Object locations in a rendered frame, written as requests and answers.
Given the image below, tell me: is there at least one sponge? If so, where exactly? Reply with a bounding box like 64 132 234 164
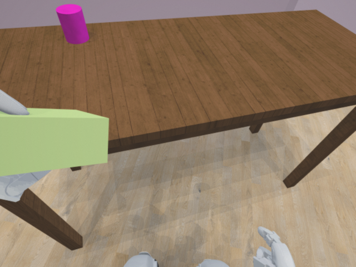
0 108 109 176

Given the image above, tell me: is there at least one robot left shin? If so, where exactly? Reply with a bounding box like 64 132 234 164
139 252 151 257

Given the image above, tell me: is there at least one robot left hand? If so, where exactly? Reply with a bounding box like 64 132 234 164
0 90 51 202

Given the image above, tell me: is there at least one robot left thigh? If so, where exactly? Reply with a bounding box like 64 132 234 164
124 255 157 267

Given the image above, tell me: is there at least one table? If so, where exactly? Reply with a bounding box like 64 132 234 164
0 9 356 250

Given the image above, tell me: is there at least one robot right hand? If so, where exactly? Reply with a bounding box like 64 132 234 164
253 226 295 267

